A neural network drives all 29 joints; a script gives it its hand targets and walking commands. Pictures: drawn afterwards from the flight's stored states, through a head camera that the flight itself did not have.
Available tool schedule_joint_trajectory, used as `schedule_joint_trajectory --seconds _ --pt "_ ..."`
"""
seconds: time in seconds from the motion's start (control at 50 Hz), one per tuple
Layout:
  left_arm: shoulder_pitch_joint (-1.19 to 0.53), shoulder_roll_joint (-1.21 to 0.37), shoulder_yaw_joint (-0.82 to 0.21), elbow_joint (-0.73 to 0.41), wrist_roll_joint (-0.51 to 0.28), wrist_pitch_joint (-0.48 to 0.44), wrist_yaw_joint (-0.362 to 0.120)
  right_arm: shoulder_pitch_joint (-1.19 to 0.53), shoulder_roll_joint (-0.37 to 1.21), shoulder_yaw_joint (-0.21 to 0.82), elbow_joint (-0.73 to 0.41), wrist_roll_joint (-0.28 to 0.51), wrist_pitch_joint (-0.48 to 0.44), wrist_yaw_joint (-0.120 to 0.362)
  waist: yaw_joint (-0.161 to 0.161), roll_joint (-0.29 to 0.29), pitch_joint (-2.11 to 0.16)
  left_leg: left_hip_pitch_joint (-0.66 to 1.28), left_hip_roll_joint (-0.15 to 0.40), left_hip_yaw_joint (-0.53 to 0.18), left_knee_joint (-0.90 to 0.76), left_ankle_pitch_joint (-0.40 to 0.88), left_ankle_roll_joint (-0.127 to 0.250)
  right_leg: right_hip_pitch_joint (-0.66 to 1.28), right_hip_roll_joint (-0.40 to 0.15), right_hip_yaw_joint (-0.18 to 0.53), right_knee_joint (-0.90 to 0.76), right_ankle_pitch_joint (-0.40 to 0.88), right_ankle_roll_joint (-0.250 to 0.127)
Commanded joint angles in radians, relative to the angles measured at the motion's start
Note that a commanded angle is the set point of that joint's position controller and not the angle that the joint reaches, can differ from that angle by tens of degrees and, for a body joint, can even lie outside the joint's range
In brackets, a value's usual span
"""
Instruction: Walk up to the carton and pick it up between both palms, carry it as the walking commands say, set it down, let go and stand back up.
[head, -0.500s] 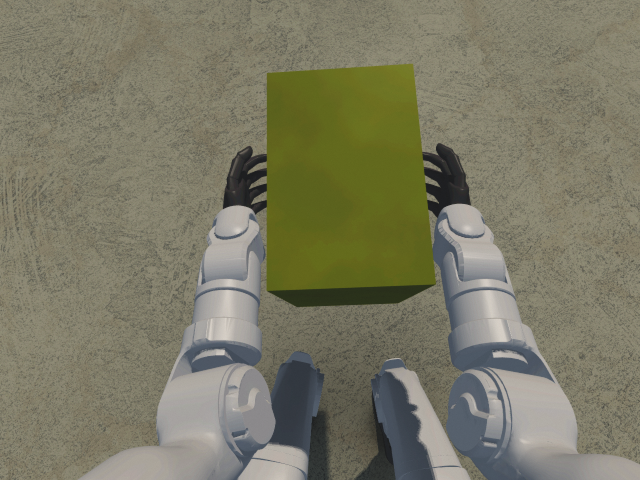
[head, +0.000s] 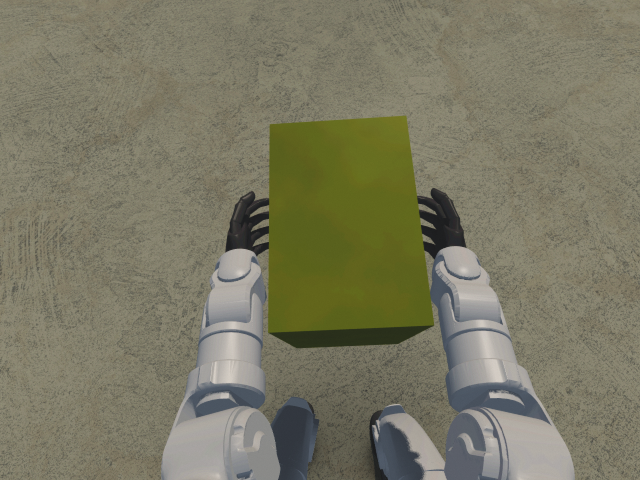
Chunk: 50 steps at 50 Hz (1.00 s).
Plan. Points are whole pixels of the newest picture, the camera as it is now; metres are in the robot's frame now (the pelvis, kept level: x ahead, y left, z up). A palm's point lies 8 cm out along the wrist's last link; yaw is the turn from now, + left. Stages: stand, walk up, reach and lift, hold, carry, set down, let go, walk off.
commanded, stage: reach and lift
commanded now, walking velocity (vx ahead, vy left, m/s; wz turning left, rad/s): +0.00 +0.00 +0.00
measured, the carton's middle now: (343, 250) +0.40 +0.02 -0.11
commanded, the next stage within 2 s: none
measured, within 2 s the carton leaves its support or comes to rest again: neither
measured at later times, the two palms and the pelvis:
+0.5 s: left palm (226, 250) +0.35 +0.15 +0.03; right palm (466, 248) +0.36 -0.12 +0.03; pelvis +0.01 +0.00 +0.04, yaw +0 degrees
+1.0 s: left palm (210, 239) +0.33 +0.14 +0.10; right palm (495, 238) +0.34 -0.12 +0.10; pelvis +0.03 +0.00 +0.05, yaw +0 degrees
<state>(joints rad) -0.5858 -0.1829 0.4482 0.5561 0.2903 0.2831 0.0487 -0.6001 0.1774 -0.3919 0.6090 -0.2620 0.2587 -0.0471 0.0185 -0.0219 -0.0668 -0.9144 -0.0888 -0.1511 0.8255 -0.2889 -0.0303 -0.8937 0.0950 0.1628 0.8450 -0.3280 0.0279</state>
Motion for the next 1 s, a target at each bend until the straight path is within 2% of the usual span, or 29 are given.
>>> schedule_joint_trajectory --seconds 0.0,0.46,0.66,0.98 --pt "-0.476 -1.042 -0.587 0.105 -0.092 0.003 -0.213 -0.516 1.012 0.541 0.060 0.083 -0.011 0.200 0.009 0.013 -0.619 0.458 -0.037 0.089 -0.088 0.302 0.011 0.289 0.032 -0.082 -0.122 0.264 -0.015" --pt "-0.329 -1.056 -0.666 0.021 -0.135 0.115 -0.211 -0.374 1.003 0.596 -0.031 0.111 0.105 0.215 0.006 0.023 -0.400 0.725 -0.018 0.063 -0.297 0.295 0.017 0.559 0.007 -0.074 -0.337 0.242 -0.026" --pt "-0.280 -1.044 -0.670 -0.027 -0.173 0.201 -0.205 -0.304 1.013 0.599 -0.066 0.127 0.201 0.213 -0.004 0.024 -0.296 0.813 -0.012 0.065 -0.376 0.292 0.015 0.691 0.000 -0.076 -0.415 0.252 -0.028" --pt "-0.267 -1.054 -0.726 -0.160 -0.250 0.362 -0.213 -0.269 1.035 0.657 -0.196 0.201 0.360 0.230 0.008 0.030 -0.199 0.938 0.002 0.069 -0.471 0.303 0.015 0.788 -0.003 -0.081 -0.499 0.273 -0.025"
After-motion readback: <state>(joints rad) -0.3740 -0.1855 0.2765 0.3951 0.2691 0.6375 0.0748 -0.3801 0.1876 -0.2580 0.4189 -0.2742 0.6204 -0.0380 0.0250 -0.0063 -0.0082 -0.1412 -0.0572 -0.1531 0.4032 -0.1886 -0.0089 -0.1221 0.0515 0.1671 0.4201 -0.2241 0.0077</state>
